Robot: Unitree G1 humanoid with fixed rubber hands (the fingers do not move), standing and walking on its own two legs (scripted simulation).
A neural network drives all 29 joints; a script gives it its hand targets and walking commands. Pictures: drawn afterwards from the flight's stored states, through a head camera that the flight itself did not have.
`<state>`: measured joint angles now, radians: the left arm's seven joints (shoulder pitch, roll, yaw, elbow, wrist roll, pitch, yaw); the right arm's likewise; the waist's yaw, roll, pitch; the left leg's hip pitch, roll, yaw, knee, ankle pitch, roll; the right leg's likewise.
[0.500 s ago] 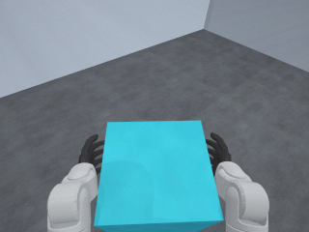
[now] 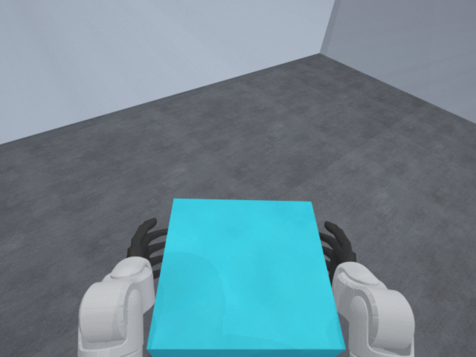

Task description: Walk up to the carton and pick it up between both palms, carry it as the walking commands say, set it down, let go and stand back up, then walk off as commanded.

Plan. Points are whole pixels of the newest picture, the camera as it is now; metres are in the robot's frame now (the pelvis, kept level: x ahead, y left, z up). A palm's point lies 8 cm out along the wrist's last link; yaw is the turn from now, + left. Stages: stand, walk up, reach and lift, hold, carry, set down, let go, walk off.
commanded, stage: carry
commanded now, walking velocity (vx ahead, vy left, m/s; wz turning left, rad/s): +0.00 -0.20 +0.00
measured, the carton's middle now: (239, 297) +0.22 +0.00 +0.02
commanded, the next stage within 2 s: none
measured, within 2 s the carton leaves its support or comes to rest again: neither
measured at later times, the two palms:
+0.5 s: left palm (117, 300) +0.18 +0.16 +0.10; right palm (345, 307) +0.17 -0.14 +0.10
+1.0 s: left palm (230, 342) +0.13 +0.02 +0.11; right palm (460, 356) +0.12 -0.28 +0.09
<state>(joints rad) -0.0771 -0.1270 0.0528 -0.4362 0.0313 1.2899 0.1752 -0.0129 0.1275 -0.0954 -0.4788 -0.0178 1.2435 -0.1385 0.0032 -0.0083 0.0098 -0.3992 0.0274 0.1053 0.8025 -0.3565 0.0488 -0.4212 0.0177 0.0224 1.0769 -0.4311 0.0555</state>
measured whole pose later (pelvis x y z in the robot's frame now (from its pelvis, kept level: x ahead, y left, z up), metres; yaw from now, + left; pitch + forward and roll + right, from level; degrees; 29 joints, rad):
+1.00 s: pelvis -0.13 -0.11 +0.02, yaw -1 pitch +1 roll +4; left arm -0.08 -0.13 0.06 -0.46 0.03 1.24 0.17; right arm -0.05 0.13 -0.10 -0.50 -0.02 1.23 -0.14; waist -0.01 0.01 0.02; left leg -0.51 0.06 0.12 1.21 -0.42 -0.03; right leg -0.34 0.04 -0.06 0.58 -0.26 -0.13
